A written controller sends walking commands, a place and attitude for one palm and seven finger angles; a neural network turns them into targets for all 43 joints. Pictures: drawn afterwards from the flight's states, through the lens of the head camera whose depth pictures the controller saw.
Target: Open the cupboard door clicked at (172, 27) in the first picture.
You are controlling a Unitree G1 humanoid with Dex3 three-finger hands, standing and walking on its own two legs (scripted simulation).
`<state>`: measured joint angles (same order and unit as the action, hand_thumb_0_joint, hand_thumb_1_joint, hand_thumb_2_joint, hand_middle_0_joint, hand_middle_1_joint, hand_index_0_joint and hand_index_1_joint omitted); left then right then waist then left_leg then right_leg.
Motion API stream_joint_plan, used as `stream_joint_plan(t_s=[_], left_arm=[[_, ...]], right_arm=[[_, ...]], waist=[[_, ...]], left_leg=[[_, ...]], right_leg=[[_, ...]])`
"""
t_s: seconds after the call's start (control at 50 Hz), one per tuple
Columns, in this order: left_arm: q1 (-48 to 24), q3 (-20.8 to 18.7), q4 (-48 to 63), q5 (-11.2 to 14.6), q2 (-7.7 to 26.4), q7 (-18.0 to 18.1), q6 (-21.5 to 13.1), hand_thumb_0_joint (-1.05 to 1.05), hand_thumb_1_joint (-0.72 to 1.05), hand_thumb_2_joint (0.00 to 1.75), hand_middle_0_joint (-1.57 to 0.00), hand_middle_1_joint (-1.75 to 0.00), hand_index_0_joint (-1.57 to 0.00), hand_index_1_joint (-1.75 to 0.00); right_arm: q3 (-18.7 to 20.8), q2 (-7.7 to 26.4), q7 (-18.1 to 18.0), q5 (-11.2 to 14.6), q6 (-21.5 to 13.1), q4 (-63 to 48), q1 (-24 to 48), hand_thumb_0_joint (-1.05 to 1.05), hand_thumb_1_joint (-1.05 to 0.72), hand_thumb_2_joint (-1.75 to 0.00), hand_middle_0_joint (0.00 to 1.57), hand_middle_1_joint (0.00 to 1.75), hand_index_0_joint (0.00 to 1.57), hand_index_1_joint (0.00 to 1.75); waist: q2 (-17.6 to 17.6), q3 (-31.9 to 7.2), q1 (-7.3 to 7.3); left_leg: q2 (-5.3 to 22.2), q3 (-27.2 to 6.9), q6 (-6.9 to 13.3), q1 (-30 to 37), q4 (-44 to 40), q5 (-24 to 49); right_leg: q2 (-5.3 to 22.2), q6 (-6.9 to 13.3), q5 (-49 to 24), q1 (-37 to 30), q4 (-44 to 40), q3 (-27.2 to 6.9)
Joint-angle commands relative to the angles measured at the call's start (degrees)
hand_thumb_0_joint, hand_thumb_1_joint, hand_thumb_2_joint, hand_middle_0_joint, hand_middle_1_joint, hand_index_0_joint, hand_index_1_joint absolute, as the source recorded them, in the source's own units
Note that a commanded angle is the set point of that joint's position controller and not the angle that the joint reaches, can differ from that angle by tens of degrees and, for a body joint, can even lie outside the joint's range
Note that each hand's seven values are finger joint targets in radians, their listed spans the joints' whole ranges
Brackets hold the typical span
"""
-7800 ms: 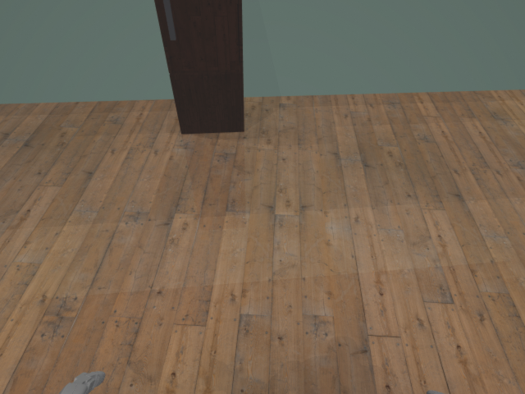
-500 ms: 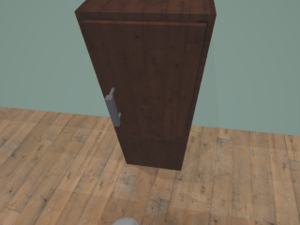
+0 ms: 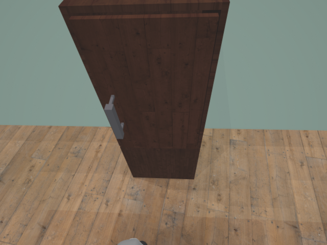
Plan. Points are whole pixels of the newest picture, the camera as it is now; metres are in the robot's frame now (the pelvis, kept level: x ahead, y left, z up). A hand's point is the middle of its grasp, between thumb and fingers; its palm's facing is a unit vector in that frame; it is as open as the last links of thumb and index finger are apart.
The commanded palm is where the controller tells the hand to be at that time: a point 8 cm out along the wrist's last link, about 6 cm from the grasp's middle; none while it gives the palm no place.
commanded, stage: come to a stop and stand still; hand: left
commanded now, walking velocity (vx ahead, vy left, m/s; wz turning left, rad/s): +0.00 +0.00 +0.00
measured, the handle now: (116, 117) +0.52 +0.21 -0.07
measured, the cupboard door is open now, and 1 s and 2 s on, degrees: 0 0 0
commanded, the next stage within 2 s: look again from close up in 0.52 s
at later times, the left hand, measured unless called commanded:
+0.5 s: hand out of the picture -0.03 +0.13 -0.16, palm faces +0.09 -0.98 -0.16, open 7.3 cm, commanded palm none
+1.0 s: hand out of the picture -0.03 +0.17 -0.15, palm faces +0.04 -0.98 -0.21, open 7.3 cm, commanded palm none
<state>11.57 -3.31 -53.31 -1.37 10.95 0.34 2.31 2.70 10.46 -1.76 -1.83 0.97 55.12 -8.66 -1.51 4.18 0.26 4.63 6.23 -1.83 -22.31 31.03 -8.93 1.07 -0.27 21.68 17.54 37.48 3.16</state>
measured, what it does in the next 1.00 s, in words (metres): steps on the spot: left foot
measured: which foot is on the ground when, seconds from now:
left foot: down 0.00-0.00, up 0.02-0.32, down 0.34-1.00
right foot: down 0.00-1.00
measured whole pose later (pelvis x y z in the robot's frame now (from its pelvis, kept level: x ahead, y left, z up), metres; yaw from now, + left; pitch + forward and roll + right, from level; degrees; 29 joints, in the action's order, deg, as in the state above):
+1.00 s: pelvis -0.03 +0.00 +0.01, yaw +0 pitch -1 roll +1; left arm 18.2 0.4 -63.4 -0.6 7.2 2.0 -1.3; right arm -2.0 6.5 -1.5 -1.1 -1.5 63.2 -22.7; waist -2.0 -1.0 -0.4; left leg -2.9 4.6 3.7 -9.3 25.1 -15.5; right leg -0.4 2.6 13.1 14.1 27.6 4.0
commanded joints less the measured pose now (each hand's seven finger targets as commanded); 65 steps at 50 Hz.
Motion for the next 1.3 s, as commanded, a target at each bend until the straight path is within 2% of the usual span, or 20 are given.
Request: stream_joint_plan(t_s=[0.0, 0.02, 0.04, 0.08, 0.22, 0.3, 0.34, 0.38, 0.58, 0.6, 0.62, 0.66, 0.76, 0.88, 0.96, 1.2, 1.22, 1.24, 1.26, 1.28], left_arm=[[9.18, -1.09, 1.57, -0.92, 9.70, 1.25, -1.56, 0.00, 0.90, 0.90, -0.20, -0.30, -0.20, -0.30], [5.67, -0.54, 2.73, -0.89, 9.22, 1.01, -1.55, 0.00, 0.90, 0.90, -0.20, -0.30, -0.20, -0.30], [3.19, -0.76, 3.36, -0.83, 7.72, 1.21, -2.05, 0.00, 0.90, 0.90, -0.20, -0.30, -0.20, -0.30], [1.53, 0.06, 2.93, -0.13, 5.03, 1.69, -2.74, 0.00, 0.90, 0.90, -0.20, -0.30, -0.20, -0.30], [8.57, -0.04, -0.33, -0.10, 5.75, 1.75, -3.50, 0.00, 0.90, 0.90, -0.20, -0.30, -0.20, -0.30], [7.45, 0.70, -2.47, 1.11, 3.75, 1.55, -3.56, 0.00, 0.90, 0.90, -0.20, -0.30, -0.20, -0.30], [8.32, 1.14, -3.65, 1.22, 1.81, 1.62, -3.69, 0.00, 0.90, 0.90, -0.20, -0.30, -0.20, -0.30], [7.91, 1.38, -5.74, 1.24, 2.07, 1.68, -3.44, 0.00, 0.90, 0.90, -0.20, -0.30, -0.20, -0.30], [9.76, 2.84, -10.05, 0.94, 0.49, 1.37, -3.67, 0.00, 0.90, 0.90, -0.20, -0.30, -0.20, -0.30], [14.05, 2.67, -11.31, 0.02, 2.65, 4.09, -5.36, 0.00, 0.90, 0.90, -0.20, -0.30, -0.20, -0.30], [12.03, 2.00, -8.86, 0.33, 5.23, 3.87, -5.46, 0.00, 0.90, 0.90, -0.20, -0.30, -0.20, -0.30], [9.96, 2.56, -8.19, 0.47, 3.71, 2.96, -5.67, 0.00, 0.90, 0.90, -0.20, -0.30, -0.20, -0.30], [8.75, 2.88, -7.86, 0.72, 0.76, 2.14, -4.79, 0.00, 0.90, 0.90, -0.20, -0.30, -0.20, -0.30], [10.75, 3.27, -8.71, 0.86, -0.37, 1.71, -4.40, 0.00, 0.90, 0.90, -0.20, -0.30, -0.20, -0.30], [10.52, 3.43, -9.04, 1.08, -0.50, 1.71, -4.52, 0.00, 0.90, 0.90, -0.20, -0.30, -0.20, -0.30], [9.66, 3.59, -10.14, 1.03, -0.20, 1.85, -4.32, 0.00, 0.90, 0.90, -0.20, -0.30, -0.20, -0.30], [14.49, 3.34, -12.02, 0.40, 3.10, 4.20, -4.82, 0.00, 0.90, 0.90, -0.20, -0.30, -0.20, -0.30], [-28.69, -2.09, 75.35, 12.34, 15.73, 3.15, -17.09, 0.00, 0.88, 0.89, -0.20, -0.32, -0.20, -0.32], [-9.78, -1.32, 62.19, 8.00, 11.24, 5.40, -13.37, 0.00, 0.85, 0.88, -0.20, -0.33, -0.20, -0.33], [-6.93, 0.71, 55.73, 9.13, 6.74, 8.13, -10.56, 0.00, 0.83, 0.87, -0.21, -0.34, -0.21, -0.34]], right_arm=[[1.45, 2.53, 0.45, 0.77, 1.04, -4.67, -0.30, 0.00, -0.90, -0.90, 0.20, 0.30, 0.20, 0.30], [1.57, 2.51, 0.99, 0.72, 1.34, -4.20, -1.08, 0.00, -0.90, -0.90, 0.20, 0.30, 0.20, 0.30], [1.69, 2.86, 1.01, 0.34, 1.71, -2.91, -1.64, 0.00, -0.90, -0.90, 0.20, 0.30, 0.20, 0.30], [1.60, 2.99, 1.04, 0.40, 1.64, -0.20, -5.06, 0.00, -0.90, -0.90, 0.20, 0.30, 0.20, 0.30], [-0.23, -0.18, 0.57, 1.03, 0.06, 1.27, -5.34, 0.00, -0.90, -0.90, 0.20, 0.30, 0.20, 0.30], [-1.21, -0.06, -0.30, 1.28, -1.42, 5.10, -11.76, 0.00, -0.90, -0.90, 0.20, 0.30, 0.20, 0.30], [-1.31, 1.83, -0.76, 0.93, -1.98, 5.58, -11.05, 0.00, -0.90, -0.90, 0.20, 0.30, 0.20, 0.30], [-1.79, 0.87, -1.11, 1.09, -2.01, 6.89, -9.83, 0.00, -0.90, -0.90, 0.20, 0.30, 0.20, 0.30], [-2.93, -0.22, -0.97, 1.05, -1.94, 9.13, -13.43, 0.00, -0.90, -0.90, 0.20, 0.30, 0.20, 0.30], [-1.81, 4.26, -0.12, 1.58, -2.84, 6.14, -7.72, 0.00, -0.90, -0.90, 0.20, 0.30, 0.20, 0.30], [-2.06, 0.03, -0.35, 1.55, -1.67, 4.51, -13.61, 0.00, -0.90, -0.90, 0.20, 0.30, 0.20, 0.30], [-2.46, -0.80, 0.18, 1.29, -1.98, 5.52, -15.69, 0.00, -0.90, -0.90, 0.20, 0.30, 0.20, 0.30], [-2.79, 0.28, 0.37, 0.68, -2.12, 4.90, -17.38, 0.00, -0.90, -0.90, 0.20, 0.30, 0.20, 0.30], [-3.43, 0.78, -0.01, 0.75, -3.24, 5.42, -16.75, 0.00, -0.90, -0.90, 0.20, 0.30, 0.20, 0.30], [-3.70, 1.09, -0.13, 0.82, -3.58, 6.43, -17.17, 0.00, -0.90, -0.90, 0.20, 0.30, 0.20, 0.30], [-3.80, 1.13, -0.62, 1.07, -3.87, 8.83, -15.92, 0.00, -0.90, -0.90, 0.20, 0.30, 0.20, 0.30], [-3.02, 3.98, 0.08, 1.99, -3.59, 4.48, -8.42, 0.00, -0.90, -0.90, 0.20, 0.30, 0.20, 0.30], [-1.23, 15.71, -2.42, 4.01, -12.09, -16.71, -9.02, 0.00, -0.90, -0.90, 0.20, 0.30, 0.20, 0.30], [-3.66, 10.28, -3.95, 3.68, -17.29, -13.21, -2.53, 0.00, -0.90, -0.90, 0.20, 0.30, 0.20, 0.30], [-1.90, 10.53, -3.82, 3.79, -18.93, -9.52, -3.95, 0.00, -0.90, -0.90, 0.20, 0.30, 0.20, 0.30]], waist=[[18.59, -3.10, 2.82], [13.00, -2.94, 1.11], [15.43, -0.88, -0.04], [12.46, -0.71, -1.65], [6.09, -3.90, 1.37], [1.54, -5.54, -0.45], [-1.88, -5.86, 0.96], [-7.09, -3.88, 1.13], [2.95, 3.14, 0.32], [1.36, 4.78, 1.96], [1.51, -2.49, -2.23], [-1.28, -4.65, -2.80], [3.29, 2.55, -2.04], [0.99, 4.17, 0.20], [3.38, 2.49, 0.06], [1.27, 0.14, -0.21], [11.50, 1.61, 2.64], [-3.10, -27.07, -6.60], [-10.51, -24.05, -1.60], [-12.46, -17.86, -2.71]], left_leg=[[-3.37, -4.95, 1.48, -8.18, 18.16, -23.38], [-3.10, -7.50, 1.80, -5.39, 23.19, -20.45], [-3.25, -7.41, 1.93, -7.24, 26.22, -17.57], [-2.83, -7.01, 1.10, -6.36, 29.52, -11.97], [-2.95, -3.97, 0.54, 0.58, 7.77, -15.95], [-0.99, -6.40, 2.37, 15.21, -11.05, -1.48], [3.87, -9.85, 4.51, 13.27, -9.09, 7.62], [3.48, -10.18, 4.66, 10.58, -10.76, 5.23], [1.07, -9.31, 3.82, 8.52, -15.27, -5.67], [-0.10, -3.14, 1.47, 6.02, -2.77, -6.80], [-2.46, -6.02, 2.09, 6.85, -0.15, -12.66], [-1.33, -7.01, 2.64, 11.58, -2.21, -8.05], [-0.44, -9.51, 4.49, 6.29, -8.09, -9.26], [1.08, -12.46, 5.61, 0.95, -15.19, -11.52], [0.79, -11.65, 5.51, 3.59, -14.80, -7.86], [1.35, -10.23, 5.27, 9.47, -13.70, 1.95], [2.64, -7.61, 3.65, 5.09, -2.96, 4.39], [-4.40, -8.75, 3.65, 19.03, -8.57, 5.97], [-2.53, -7.51, 2.36, 19.09, -10.66, 11.74], [-2.18, -7.64, 0.44, 15.03, -10.84, 7.33]], right_leg=[[19.16, 6.87, -12.51, -1.34, -23.28, -20.51], [17.39, 9.82, -5.46, 3.57, -23.44, -16.68], [13.62, 7.80, -6.31, 3.65, -23.68, -16.12], [11.17, 6.09, -12.34, 1.67, -22.70, -11.52], [12.81, 11.75, -25.04, -9.62, -19.54, -12.92], [7.64, 5.88, -19.71, -5.99, -16.59, -9.80], [4.61, 1.42, -20.71, -8.16, -17.26, -7.73], [4.85, 0.80, -19.59, -10.15, -17.50, -7.25], [5.09, 2.96, -7.46, -7.58, -22.49, -7.92], [7.88, -3.33, -39.09, -5.74, -19.60, -9.86], [11.48, -0.77, -29.56, -9.19, -20.39, -14.35], [10.13, 6.15, -4.16, -3.06, -22.04, -12.33], [5.70, 5.31, 4.91, 1.22, -19.75, -9.62], [3.80, 4.36, -4.87, -5.00, -14.79, -6.82], [4.23, 4.20, -7.93, -6.09, -14.71, -7.23], [4.84, 3.69, -15.30, -7.42, -13.65, -6.54], [7.40, 1.87, -34.36, -6.61, -13.52, -7.39], [1.53, 1.71, -22.54, -9.46, -10.32, -6.13], [-0.76, 3.56, -12.39, -7.98, -7.73, -4.03], [-0.40, 2.86, -6.70, -3.06, -5.92, -1.72]])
